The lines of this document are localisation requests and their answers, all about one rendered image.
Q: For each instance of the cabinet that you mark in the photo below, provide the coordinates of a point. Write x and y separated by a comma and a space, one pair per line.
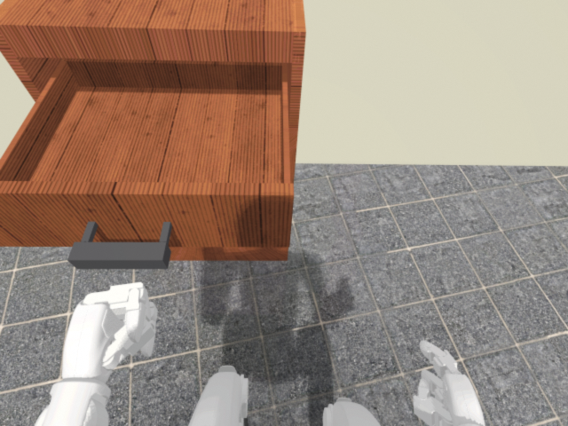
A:
35, 35

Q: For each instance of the right robot hand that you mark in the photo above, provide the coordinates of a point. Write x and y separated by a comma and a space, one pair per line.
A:
455, 400

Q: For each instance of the left robot hand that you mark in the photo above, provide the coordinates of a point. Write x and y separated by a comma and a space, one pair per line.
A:
124, 313

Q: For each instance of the drawer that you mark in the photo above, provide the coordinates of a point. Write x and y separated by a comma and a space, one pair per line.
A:
130, 144

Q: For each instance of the right robot thigh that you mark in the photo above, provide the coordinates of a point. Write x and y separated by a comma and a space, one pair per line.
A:
345, 413

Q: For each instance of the robot thigh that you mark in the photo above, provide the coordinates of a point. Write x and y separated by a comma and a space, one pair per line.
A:
223, 402
345, 413

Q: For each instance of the left robot thigh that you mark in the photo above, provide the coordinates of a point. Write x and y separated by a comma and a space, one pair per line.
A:
223, 402

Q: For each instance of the handle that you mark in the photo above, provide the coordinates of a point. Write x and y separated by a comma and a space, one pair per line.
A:
120, 255

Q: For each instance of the robot left forearm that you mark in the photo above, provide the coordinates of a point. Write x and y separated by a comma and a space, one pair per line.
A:
76, 402

